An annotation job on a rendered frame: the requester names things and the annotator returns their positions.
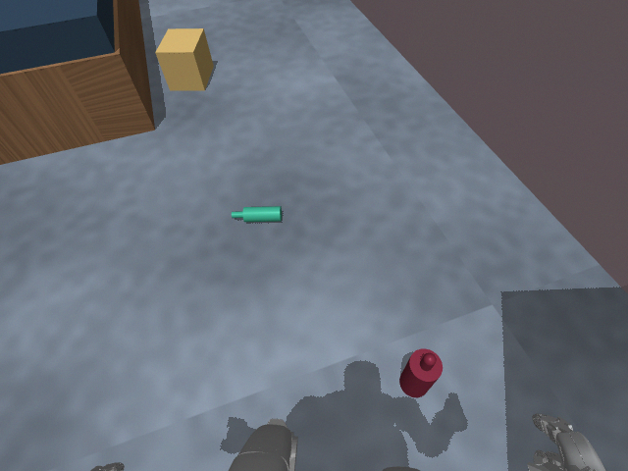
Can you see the right robot hand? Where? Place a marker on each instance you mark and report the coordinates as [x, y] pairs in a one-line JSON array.
[[576, 452]]

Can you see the bed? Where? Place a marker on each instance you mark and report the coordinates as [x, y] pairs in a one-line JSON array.
[[72, 73]]

